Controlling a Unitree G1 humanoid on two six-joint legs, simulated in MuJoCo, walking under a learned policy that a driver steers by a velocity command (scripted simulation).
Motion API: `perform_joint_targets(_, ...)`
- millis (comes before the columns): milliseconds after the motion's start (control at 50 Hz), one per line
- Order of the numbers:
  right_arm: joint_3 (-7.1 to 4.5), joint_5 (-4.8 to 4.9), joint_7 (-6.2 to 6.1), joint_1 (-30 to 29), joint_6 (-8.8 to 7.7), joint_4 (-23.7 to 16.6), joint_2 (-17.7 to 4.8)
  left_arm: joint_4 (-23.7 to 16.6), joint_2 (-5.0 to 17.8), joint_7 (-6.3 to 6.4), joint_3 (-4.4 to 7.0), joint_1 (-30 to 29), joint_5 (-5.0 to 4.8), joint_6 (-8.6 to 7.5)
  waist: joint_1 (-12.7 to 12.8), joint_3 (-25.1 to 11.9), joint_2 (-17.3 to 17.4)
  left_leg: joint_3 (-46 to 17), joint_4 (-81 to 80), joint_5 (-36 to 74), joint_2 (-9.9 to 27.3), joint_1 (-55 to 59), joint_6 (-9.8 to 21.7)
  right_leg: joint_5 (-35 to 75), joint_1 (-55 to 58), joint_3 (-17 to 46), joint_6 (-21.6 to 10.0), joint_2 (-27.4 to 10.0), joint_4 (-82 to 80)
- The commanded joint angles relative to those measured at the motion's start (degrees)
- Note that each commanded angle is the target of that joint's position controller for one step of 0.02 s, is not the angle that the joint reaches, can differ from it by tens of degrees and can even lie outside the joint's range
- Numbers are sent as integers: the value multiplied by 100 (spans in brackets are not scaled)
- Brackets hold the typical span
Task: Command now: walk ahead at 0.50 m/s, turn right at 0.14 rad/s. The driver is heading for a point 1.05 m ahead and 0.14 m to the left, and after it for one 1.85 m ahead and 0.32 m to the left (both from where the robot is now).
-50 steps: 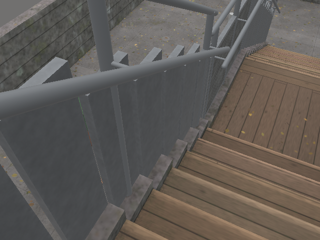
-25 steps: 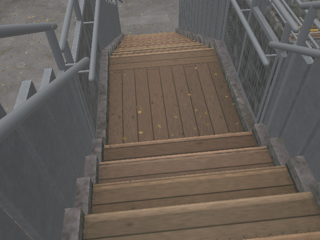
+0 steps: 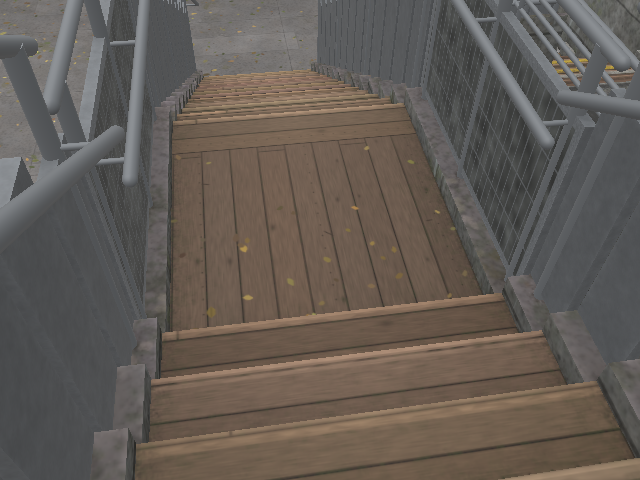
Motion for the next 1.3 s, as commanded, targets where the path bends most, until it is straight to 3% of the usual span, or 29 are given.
perform_joint_targets(20, -507, -298, 113, 3422, -31, 841, -2022, -196, 515, -293, 239, 1524, -308, 60, -840, -1611, 1373, -2385, 1074, 5606, 1574, 4964, 1796, 567, -4044, 323, -238, 592, 4726)
perform_joint_targets(60, -400, -128, 181, 2751, -42, 816, -1481, -1251, 834, -30, 231, -514, -440, -39, -868, -158, 352, -3631, 22, 1142, 2210, 3512, 1742, 2155, -6406, 598, -259, -123, 4474)
perform_joint_targets(120, 181, -209, -11, 1057, -261, 461, 309, -1197, 262, 240, 17, -320, -166, 116, 259, 694, -895, -1897, -546, 1110, 1260, -272, 995, 4473, -4034, 981, -460, -1126, 1256)
perform_joint_targets(180, 144, 208, -267, 1281, -554, 462, -172, -1122, 494, 32, 70, -554, -102, 292, -117, 499, -457, -958, -588, 1210, 576, -1174, 1269, 5237, -2829, 353, -108, -991, -865)
perform_joint_targets(300, 248, -4, -472, 3469, -404, 1189, -101, -1263, 774, 104, 12, -1968, 109, 91, -1015, 278, -100, -1918, 1079, 742, 869, 2513, 1112, 6072, -5910, 948, 161, -948, -2170)
perform_joint_targets(360, 410, 0, -426, 3064, -273, 851, 324, -1125, 885, 82, 17, -2230, -46, 81, -774, 354, -416, -1220, 1426, 275, 372, 621, 911, 7597, -4151, 226, 14, -837, -3403)
perform_joint_targets(380, 83, 726, -461, 2792, -19, 964, -338, -1514, 420, 220, 62, -3154, -647, 230, -820, 320, -1107, -1248, 764, -861, 492, -1205, 828, 7847, -1314, -628, -92, -374, -3515)
perform_joint_targets(460, -37, 523, -569, 2618, 247, 839, -369, -1713, 452, 382, 69, -4029, -684, 436, -1330, 1423, -92, -945, 1089, -444, 233, -429, 674, 6817, -1261, -734, -115, -116, -4895)
perform_joint_targets(480, 185, -217, -261, 2459, -82, 858, 5, -1645, 913, 211, 76, -3174, 75, 310, -744, 1319, 1177, -1766, 1615, -207, 626, 56, 926, 5672, -1651, 210, -352, -630, -4649)
perform_joint_targets(500, 52, -180, -165, 2324, -190, 937, -15, -1485, 1104, 174, 218, -2569, 185, 274, -515, 1106, 533, -1580, 2047, 596, 700, 694, 1021, 5383, -1515, -84, -493, -516, -5087)
perform_joint_targets(520, 12, -243, -21, 2382, -189, 1020, -188, -1134, 963, 155, 175, -1731, 92, 262, -370, 793, 266, -1465, 2693, 446, 678, 388, 1054, 5876, -276, -62, -476, -608, -5419)
perform_joint_targets(540, -366, 423, -475, 2296, 92, 993, -856, -874, 947, 478, 361, -1453, -773, 186, -154, 481, 240, -532, 4286, 1100, -4, 781, 968, 5534, 473, -508, -487, -176, -6675)
perform_joint_targets(600, -342, 702, -703, 3066, 144, 624, -72, -574, 1386, 517, 501, -10, -718, 283, -126, -1706, -1659, -417, 8970, -4689, -670, -2976, 551, 11176, 5255, 838, -1197, -2161, -3570)
perform_joint_targets(620, -316, 738, -666, 2442, 131, 329, -241, -516, 1549, 519, 639, -16, -768, 387, 257, -2339, -1746, -365, 9033, -4284, -505, -4037, 487, 7927, 5396, 1786, -1986, -2568, -4307)
perform_joint_targets(640, -44, -22, 57, 1699, -64, -168, 150, -170, 1762, 157, 686, 598, 143, 161, 504, -676, -914, -739, 8271, -3328, -398, -4827, 305, 5219, 3733, 1954, -2310, -2197, -5308)
perform_joint_targets(660, -76, 127, 121, 1729, -158, 157, 139, -122, 1217, 51, 618, -41, 289, 109, 28, 445, -98, -999, 7303, -1993, -191, -4452, 533, 3959, 2083, 1169, -1587, -1653, -5814)
perform_joint_targets(720, -161, -397, 88, 1670, -103, 448, -92, -606, -187, 257, 56, -1202, -228, -179, -670, 545, -470, -1011, 3909, 437, 573, -2827, 647, 3537, -910, 1007, -1869, -1424, -6307)
perform_joint_targets(740, -357, 137, -215, 1452, 175, 214, -263, -536, 953, 532, 425, -1233, -699, 19, -835, 59, -862, -786, 3633, -339, 147, -2213, 50, 5212, -234, 1177, -1680, -1435, -5758)
perform_joint_targets(820, -356, 395, -388, 866, 349, 97, -222, -380, 769, 679, 476, -509, -699, 90, -696, -5, -805, -755, 2892, 1365, 215, -2125, 1, 5147, -48, 819, -1491, -1190, -5100)
perform_joint_targets(840, 82, -635, 70, 712, 104, 94, 348, -93, -207, 549, 51, 116, 202, -166, -123, 659, -422, -1237, 2567, 1940, 596, -3962, 11, 4562, 606, 1091, -1776, -1565, -4799)
perform_joint_targets(920, 38, -117, 280, -207, 16, -180, 78, -21, 206, 484, 29, 218, 56, -142, -206, 223, -461, -195, 1060, 2916, 58, -1060, -61, 3923, -1460, 275, -1425, -758, -4213)
perform_joint_targets(940, -142, 559, -60, -434, 146, -269, -93, -389, 906, 611, 324, -302, -913, 29, -189, -63, -634, 102, 830, 2853, -438, -207, -103, 4111, -1227, 194, -1017, -678, -4349)
perform_joint_targets(1000, -119, 577, -246, -942, 279, -412, 24, -422, 727, 848, 368, -142, -579, 373, 230, 777, -832, -223, -499, 2265, -205, -657, -213, 3889, -330, 234, -896, -601, -3437)
perform_joint_targets(1020, -2, -274, 97, 222, 191, -91, -126, -165, 431, 633, 183, 274, 117, 122, -248, 1019, -583, -694, -781, 2058, 416, -476, 78, 3978, -450, 1084, -890, -1414, -3009)
perform_joint_targets(1080, -512, -7, 85, 2743, -42, 887, -889, -8, 879, 69, 367, -67, -81, 173, -1355, -170, 122, 259, -1342, 3461, 56, 3136, 454, 4244, -1198, -22, -425, -394, -123)
perform_joint_targets(1100, -507, 468, -92, 2900, 28, 1057, -1104, -417, 544, 705, 559, -81, -1033, 378, -881, -1256, 662, -698, 309, 8039, 1379, 4613, 780, -920, -2525, -962, -340, 705, 2644)
perform_joint_targets(1120, -479, 692, -190, 2508, 99, 884, -1103, -515, 551, 976, 465, 436, -1081, 480, -484, -1742, 759, -1357, 1033, 8223, 2030, 5139, 1032, -983, -3460, -371, -323, 376, 3411)
perform_joint_targets(1200, -142, 482, -615, 1344, 288, 319, -289, -794, 319, 1081, 386, -1120, -558, 903, -430, -521, -75, -2066, -778, 2279, 2146, 1681, 1882, 1296, -3676, 217, -118, -177, 2420)
perform_joint_targets(1300, 134, 661, -640, 1451, 69, 326, -107, -916, -127, 915, 272, -1598, -490, 1074, 32, 4, 97, -1465, -431, 1293, 1088, -210, 1285, 3716, -3337, 267, 58, 201, 1053)
Keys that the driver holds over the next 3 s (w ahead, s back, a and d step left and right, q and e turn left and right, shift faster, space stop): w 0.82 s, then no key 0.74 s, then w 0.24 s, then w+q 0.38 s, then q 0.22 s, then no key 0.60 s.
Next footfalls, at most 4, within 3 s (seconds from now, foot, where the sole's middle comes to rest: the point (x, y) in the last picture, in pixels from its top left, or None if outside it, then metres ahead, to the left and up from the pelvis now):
0.56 right None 0.42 -0.09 -0.95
1.08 left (293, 467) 0.67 0.14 -1.11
1.50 right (372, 460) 0.71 -0.07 -1.11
2.28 left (281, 395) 0.96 0.20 -1.28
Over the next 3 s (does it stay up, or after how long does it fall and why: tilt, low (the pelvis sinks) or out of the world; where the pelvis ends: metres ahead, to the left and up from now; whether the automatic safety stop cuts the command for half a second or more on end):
stays up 1.15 0.08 -0.68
